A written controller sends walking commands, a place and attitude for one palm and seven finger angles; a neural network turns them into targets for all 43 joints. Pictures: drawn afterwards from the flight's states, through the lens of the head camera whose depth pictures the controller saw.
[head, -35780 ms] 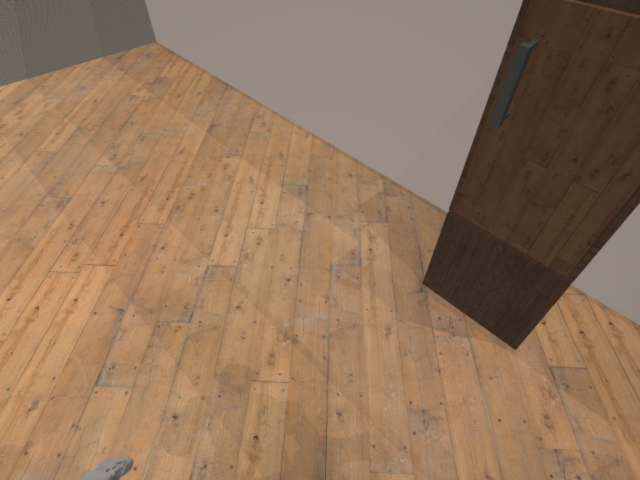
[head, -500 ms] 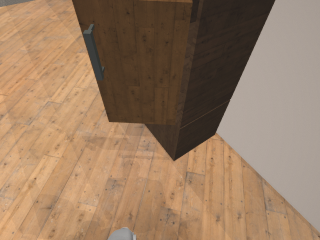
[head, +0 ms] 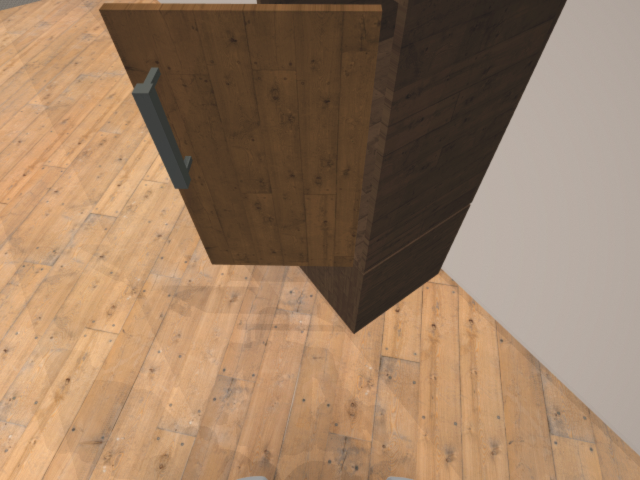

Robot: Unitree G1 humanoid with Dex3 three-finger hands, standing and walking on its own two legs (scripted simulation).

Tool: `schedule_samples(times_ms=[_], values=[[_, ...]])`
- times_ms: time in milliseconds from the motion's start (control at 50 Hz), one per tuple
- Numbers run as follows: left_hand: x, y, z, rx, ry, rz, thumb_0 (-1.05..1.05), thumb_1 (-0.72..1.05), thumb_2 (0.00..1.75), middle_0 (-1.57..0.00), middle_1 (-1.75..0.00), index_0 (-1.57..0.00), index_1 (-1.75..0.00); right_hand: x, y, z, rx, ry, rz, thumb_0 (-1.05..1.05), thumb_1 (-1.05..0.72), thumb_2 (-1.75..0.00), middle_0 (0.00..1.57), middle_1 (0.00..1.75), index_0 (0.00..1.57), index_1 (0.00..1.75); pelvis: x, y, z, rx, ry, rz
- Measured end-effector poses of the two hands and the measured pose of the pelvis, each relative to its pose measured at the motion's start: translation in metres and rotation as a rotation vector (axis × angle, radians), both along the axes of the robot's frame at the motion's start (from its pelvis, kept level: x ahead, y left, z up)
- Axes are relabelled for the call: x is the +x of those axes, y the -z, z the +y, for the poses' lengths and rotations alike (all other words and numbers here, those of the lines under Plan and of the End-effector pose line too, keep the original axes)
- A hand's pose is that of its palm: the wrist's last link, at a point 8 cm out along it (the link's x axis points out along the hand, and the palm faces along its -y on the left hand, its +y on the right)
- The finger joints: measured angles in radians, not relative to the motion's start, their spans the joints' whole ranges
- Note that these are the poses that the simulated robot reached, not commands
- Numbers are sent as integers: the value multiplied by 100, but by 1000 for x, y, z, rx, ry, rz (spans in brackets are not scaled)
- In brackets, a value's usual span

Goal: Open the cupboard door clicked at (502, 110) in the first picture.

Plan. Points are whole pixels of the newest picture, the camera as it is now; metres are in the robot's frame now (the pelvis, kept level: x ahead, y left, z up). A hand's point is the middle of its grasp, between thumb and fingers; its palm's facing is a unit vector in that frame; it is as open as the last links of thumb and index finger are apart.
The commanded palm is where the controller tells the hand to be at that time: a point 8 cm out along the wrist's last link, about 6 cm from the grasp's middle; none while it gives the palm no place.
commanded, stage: come to a stop and stand still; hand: left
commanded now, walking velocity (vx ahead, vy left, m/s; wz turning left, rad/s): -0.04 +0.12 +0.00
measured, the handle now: (169, 132) +0.56 +0.27 +0.09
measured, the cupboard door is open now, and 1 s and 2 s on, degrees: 53 53 53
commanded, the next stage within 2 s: look again from close up in 1.76 s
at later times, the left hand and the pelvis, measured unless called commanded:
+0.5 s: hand out of the picture -0.01 +0.17 -0.16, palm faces +0.10 -0.96 -0.26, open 7.3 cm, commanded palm none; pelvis -0.02 -0.03 +0.01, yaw +2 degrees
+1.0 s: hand out of the picture -0.01 +0.20 -0.18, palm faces +0.03 -0.99 -0.15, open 7.3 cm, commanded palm none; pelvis -0.01 +0.03 +0.01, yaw +0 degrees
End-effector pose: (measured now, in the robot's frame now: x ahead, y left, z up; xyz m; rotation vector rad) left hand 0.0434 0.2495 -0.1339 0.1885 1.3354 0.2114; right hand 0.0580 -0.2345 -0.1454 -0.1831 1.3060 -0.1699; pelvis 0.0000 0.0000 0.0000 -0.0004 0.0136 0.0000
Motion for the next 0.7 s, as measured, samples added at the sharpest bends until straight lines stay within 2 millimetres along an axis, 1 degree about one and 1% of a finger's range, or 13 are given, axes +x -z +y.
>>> schedule_samples(times_ms=[60,140,240,320,360,420,500,540,600,640,700], values=[[9,-2,-11,46,25,-37,0,92,90,-19,-30,-20,-30,-8,13,-22,22,32,18,0,-91,-90,20,30,20,30,2,8,-19,24,8,1],[11,-12,-33,50,47,-44,0,91,90,-19,-30,-20,-30,-19,15,-42,38,55,59,1,-91,-90,20,29,20,30,3,2,-32,32,-1,-3],[10,-17,-59,18,38,-57,0,91,90,-20,-30,-21,-30,-26,8,-53,49,45,88,1,-91,-90,20,29,20,30,2,-6,-42,50,-5,-1],[0,-20,-59,21,1,-71,0,93,90,-20,-30,-21,-30,-24,3,-54,48,7,98,1,-91,-90,20,29,20,30,-3,-10,-45,58,-21,-1],[-10,-20,-57,21,-17,-66,0,93,90,-20,-30,-21,-30,-20,1,-52,45,-13,90,1,-91,-90,20,29,20,30,-6,-11,-43,60,-28,-4],[-31,-18,-51,16,-40,-39,0,92,90,-20,-30,-21,-30,-9,-2,-46,41,-40,58,1,-91,-90,20,29,20,30,-12,-11,-38,61,-34,-7],[-61,-12,-37,2,-63,16,0,92,90,-20,-30,-21,-30,5,-9,-31,34,-67,-10,1,-91,-90,20,29,20,30,-20,-10,-26,58,-36,-11],[-74,-5,-28,-11,-73,43,0,91,90,-20,-30,-21,-30,9,-12,-21,26,-75,-45,1,-91,-90,20,29,20,30,-23,-8,-17,49,-36,-15],[-88,10,-13,-35,-91,71,0,91,90,-20,-30,-21,-30,7,-9,-6,2,-86,-80,1,-91,-90,20,29,20,30,-26,2,-1,4,-46,-16],[-93,13,-6,-46,-98,78,0,91,90,-20,-30,-21,-30,0,-11,5,-3,-97,-61,1,-91,-90,20,29,20,30,-27,2,4,10,-41,-23],[-95,15,-2,-65,-93,80,0,91,90,-20,-30,-20,-30,-10,-14,19,3,-103,-34,1,-91,-90,20,29,20,30,-26,-1,11,9,-32,-26]])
